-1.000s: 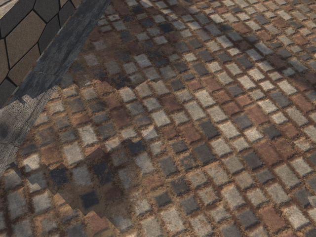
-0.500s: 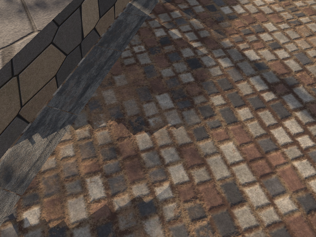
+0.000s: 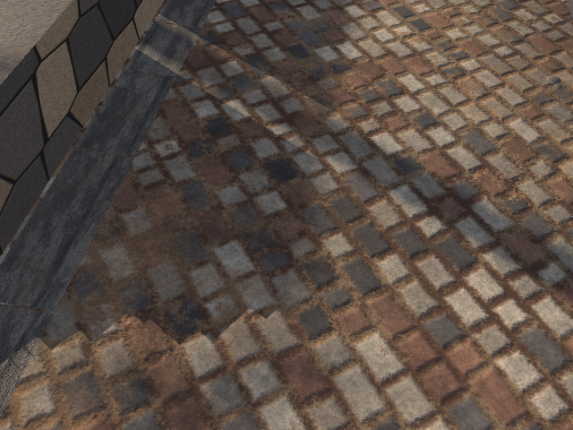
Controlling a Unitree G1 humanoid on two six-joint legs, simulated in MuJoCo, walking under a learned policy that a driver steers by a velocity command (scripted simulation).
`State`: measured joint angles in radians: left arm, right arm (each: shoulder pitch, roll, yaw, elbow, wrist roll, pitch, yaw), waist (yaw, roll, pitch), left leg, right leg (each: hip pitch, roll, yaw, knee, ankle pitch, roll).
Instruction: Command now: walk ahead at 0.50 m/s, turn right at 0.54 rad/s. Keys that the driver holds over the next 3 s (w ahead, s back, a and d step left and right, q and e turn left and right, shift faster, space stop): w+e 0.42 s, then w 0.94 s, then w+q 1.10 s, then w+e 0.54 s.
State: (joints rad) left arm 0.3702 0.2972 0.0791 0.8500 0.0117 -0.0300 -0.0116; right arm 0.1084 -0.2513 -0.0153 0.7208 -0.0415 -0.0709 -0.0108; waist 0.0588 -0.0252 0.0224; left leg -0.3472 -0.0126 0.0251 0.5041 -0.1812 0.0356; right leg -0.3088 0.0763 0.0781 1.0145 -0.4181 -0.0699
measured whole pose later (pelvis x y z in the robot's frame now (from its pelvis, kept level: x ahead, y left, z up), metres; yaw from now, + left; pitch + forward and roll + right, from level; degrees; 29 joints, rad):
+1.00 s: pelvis +0.53 -0.13 -0.02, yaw -22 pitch +1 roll -1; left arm 0.44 0.26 0.04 0.95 0.01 -0.06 0.01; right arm 0.07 -0.24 -0.03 0.75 -0.04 -0.06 0.01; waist 0.05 -0.01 0.05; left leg -0.46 -0.01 0.08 0.56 -0.11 0.09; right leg 0.04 0.08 0.03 0.56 -0.45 -0.08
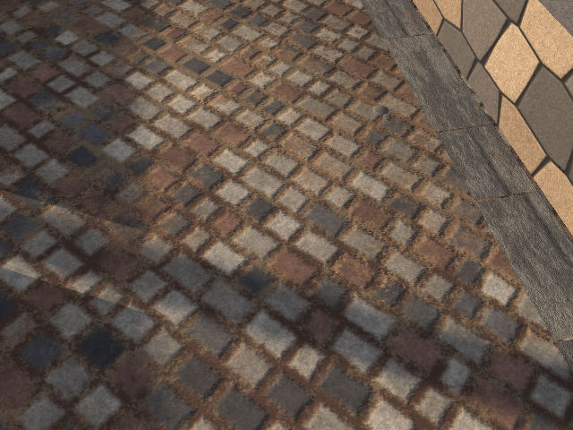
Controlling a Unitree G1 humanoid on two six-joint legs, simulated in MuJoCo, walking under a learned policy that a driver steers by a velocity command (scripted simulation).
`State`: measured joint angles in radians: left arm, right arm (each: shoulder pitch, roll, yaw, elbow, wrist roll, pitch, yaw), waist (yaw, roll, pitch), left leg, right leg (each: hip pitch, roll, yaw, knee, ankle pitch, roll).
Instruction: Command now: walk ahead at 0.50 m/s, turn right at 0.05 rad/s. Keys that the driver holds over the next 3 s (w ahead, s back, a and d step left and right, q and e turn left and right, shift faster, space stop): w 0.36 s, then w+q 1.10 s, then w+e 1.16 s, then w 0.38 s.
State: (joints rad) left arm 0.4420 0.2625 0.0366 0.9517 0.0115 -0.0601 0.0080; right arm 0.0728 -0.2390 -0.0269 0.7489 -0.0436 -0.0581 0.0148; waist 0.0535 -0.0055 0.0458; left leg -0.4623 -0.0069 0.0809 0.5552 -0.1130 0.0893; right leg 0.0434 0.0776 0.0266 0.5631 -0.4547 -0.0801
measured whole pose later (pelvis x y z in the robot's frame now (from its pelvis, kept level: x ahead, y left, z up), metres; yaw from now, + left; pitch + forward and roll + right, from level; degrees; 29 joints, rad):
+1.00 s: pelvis +0.52 +0.01 +0.01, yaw +18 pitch +1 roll -1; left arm 0.40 0.21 0.04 0.98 0.02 -0.08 0.02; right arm 0.03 -0.22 -0.04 0.81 -0.04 0.00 0.06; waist 0.05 0.01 0.06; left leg -0.54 0.03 0.13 0.64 -0.13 0.12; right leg 0.12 -0.01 -0.33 0.29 -0.40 0.01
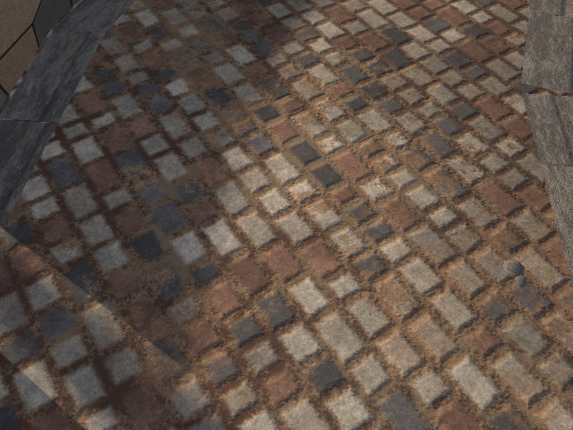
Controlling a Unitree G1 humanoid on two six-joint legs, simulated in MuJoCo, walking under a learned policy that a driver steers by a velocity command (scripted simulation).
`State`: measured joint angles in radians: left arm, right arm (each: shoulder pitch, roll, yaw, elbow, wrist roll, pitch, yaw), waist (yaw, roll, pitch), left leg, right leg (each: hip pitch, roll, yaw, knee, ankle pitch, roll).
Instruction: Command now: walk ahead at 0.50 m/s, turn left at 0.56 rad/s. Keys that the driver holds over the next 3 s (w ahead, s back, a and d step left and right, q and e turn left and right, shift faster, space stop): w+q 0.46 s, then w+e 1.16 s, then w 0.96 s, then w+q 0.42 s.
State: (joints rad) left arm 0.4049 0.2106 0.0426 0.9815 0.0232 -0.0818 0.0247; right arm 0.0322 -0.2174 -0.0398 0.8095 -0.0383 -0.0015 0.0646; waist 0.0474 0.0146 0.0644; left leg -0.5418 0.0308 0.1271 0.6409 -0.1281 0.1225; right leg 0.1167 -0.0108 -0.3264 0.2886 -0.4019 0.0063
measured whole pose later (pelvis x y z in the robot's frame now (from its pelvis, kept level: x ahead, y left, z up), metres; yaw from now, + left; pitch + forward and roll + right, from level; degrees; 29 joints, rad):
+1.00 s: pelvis +0.54 +0.08 +0.02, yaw +9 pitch +2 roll -1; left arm 0.45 0.24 0.06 0.91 0.01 -0.05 -0.01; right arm 0.04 -0.24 0.00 0.73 -0.03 -0.04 0.03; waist 0.09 0.04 0.03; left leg -0.57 0.05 -0.05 0.65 -0.10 -0.05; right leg -0.07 0.12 0.14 0.30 -0.24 -0.08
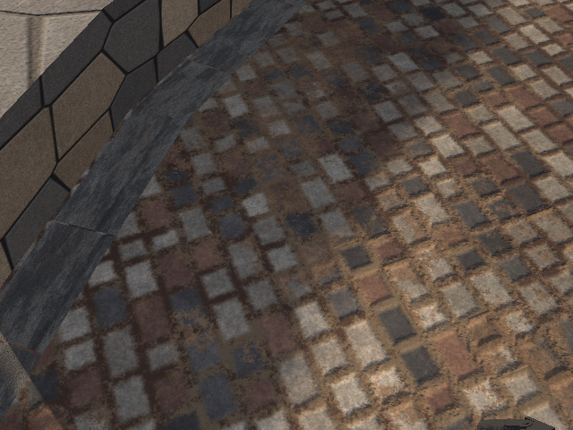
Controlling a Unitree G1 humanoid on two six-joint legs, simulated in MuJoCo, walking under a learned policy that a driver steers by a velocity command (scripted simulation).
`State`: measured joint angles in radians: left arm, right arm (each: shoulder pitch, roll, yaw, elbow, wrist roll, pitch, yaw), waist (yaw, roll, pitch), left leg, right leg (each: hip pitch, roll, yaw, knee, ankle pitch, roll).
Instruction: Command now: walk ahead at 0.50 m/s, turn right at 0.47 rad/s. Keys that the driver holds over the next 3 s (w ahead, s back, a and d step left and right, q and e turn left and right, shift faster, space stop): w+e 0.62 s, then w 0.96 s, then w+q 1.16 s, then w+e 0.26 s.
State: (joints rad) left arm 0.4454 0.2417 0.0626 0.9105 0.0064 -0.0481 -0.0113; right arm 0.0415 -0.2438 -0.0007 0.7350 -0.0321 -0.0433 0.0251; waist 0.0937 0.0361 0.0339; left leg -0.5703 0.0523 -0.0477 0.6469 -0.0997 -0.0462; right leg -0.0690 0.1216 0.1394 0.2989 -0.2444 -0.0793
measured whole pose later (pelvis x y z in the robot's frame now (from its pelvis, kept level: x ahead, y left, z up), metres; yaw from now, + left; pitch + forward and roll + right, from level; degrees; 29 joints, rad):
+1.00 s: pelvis +0.48 -0.13 +0.00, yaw -28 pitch +1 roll -1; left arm 0.40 0.24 0.04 0.89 0.00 -0.06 -0.01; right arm 0.16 -0.26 -0.04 0.79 -0.03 -0.01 0.03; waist 0.04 0.05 0.03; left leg -0.66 0.12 0.02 0.78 -0.04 -0.02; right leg 0.02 0.13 0.01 0.20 -0.23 -0.12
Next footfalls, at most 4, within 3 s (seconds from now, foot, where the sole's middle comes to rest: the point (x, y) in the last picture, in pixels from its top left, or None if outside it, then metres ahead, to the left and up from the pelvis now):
0.10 left None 0.21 0.12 -0.78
0.62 right None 0.42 -0.15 -0.78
1.18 left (394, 311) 0.78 -0.15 -0.78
1.70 right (507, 268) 0.94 -0.46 -0.78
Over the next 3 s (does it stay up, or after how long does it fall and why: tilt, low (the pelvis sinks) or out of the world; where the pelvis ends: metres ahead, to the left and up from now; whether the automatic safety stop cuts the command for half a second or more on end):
stays up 1.52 -0.45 0.00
